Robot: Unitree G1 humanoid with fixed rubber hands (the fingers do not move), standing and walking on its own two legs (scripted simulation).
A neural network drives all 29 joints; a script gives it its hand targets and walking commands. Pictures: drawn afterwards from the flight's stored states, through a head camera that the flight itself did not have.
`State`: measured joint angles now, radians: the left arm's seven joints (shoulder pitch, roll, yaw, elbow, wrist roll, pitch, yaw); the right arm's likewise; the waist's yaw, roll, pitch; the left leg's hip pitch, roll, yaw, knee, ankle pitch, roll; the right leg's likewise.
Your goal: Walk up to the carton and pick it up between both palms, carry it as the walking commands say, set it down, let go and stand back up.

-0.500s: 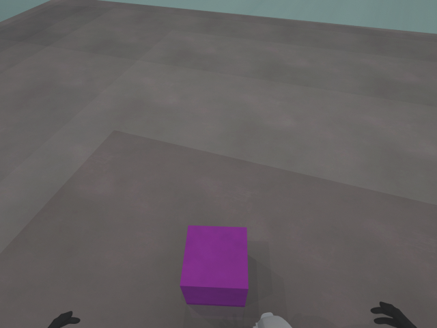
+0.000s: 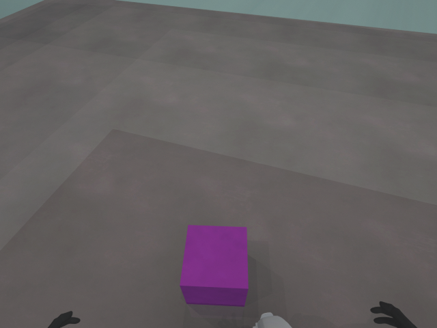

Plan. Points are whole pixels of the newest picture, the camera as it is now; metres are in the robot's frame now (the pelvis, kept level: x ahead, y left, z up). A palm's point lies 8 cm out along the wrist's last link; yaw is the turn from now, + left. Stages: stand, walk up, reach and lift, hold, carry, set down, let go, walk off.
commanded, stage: walk up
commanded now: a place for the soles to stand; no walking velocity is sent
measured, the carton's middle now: (216, 265) +0.48 +0.03 -0.60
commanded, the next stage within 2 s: none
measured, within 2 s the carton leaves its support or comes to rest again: neither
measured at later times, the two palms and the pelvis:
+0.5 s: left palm out of the picture +0.12 +0.32 -0.07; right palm out of the picture +0.12 -0.32 -0.07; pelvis +0.00 +0.00 +0.00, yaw +0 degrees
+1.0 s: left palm out of the picture +0.12 +0.32 -0.07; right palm out of the picture +0.12 -0.31 -0.07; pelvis +0.00 +0.00 +0.00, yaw +0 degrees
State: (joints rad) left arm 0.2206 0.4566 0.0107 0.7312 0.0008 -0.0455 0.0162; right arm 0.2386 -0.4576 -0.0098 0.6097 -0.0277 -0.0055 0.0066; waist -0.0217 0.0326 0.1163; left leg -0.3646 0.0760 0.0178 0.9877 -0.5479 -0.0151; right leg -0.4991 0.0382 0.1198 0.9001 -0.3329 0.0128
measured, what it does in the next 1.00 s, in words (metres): stands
